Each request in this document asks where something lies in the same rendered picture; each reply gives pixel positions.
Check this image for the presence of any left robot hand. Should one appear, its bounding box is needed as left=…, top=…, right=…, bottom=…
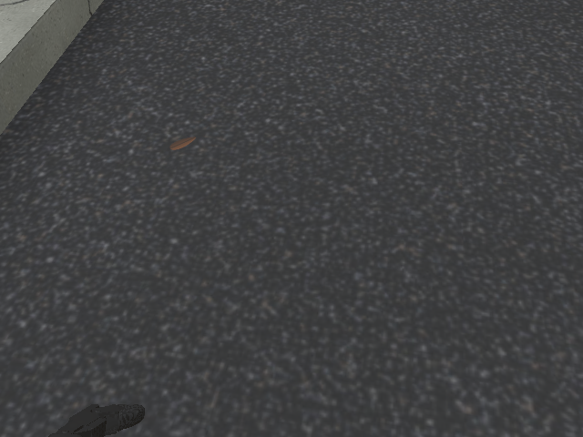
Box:
left=48, top=404, right=145, bottom=437

